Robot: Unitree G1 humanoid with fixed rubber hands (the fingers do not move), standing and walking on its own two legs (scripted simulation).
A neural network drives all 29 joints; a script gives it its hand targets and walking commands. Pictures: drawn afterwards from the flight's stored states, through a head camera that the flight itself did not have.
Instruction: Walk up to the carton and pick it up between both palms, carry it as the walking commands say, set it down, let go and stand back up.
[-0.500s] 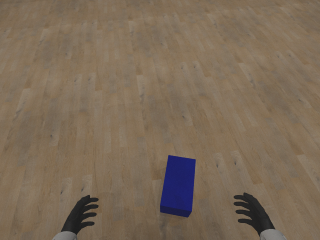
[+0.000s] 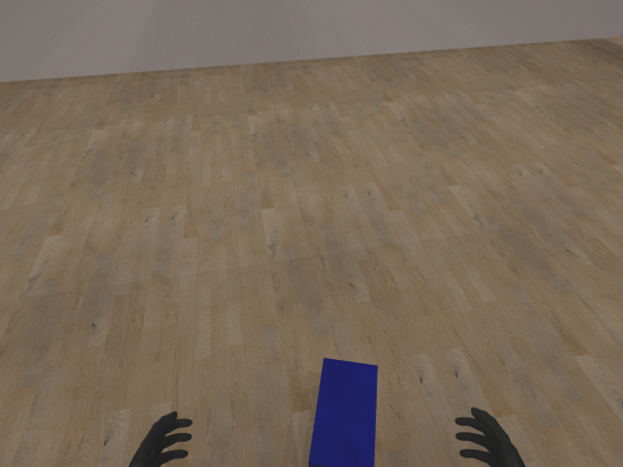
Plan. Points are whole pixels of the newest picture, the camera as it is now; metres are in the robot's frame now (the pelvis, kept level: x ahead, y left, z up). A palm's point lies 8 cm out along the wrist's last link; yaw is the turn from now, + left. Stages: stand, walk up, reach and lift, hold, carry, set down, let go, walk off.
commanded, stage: stand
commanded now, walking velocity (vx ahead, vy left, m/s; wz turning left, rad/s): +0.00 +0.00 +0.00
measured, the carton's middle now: (344, 421) +0.43 -0.07 -0.68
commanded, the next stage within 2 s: none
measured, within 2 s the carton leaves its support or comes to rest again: neither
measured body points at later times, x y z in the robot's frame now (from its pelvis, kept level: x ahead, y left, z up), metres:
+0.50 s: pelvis +0.02 -0.02 +0.00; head -0.03 -0.02 +0.44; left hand +0.06 +0.22 -0.14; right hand +0.06 -0.26 -0.14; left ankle -0.05 +0.09 -0.73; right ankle -0.02 -0.10 -0.73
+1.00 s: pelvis +0.01 -0.03 +0.00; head -0.04 -0.03 +0.44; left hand +0.00 +0.19 -0.15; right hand -0.02 -0.25 -0.16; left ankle -0.05 +0.09 -0.73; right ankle -0.02 -0.10 -0.73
